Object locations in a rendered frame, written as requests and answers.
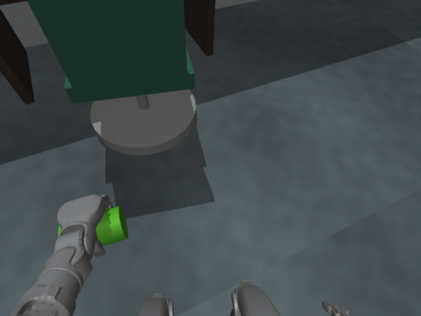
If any left robot hand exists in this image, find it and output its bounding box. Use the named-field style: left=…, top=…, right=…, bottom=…
left=57, top=194, right=113, bottom=257

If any can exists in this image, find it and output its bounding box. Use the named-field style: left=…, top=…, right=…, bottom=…
left=58, top=206, right=128, bottom=246

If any right robot hand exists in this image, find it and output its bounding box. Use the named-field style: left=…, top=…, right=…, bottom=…
left=322, top=300, right=349, bottom=316

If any desk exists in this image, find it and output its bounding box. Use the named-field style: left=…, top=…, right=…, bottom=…
left=0, top=0, right=216, bottom=105

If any left robot arm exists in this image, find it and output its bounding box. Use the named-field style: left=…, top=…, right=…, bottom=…
left=9, top=221, right=96, bottom=316

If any office chair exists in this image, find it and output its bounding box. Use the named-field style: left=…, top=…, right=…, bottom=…
left=27, top=0, right=196, bottom=155

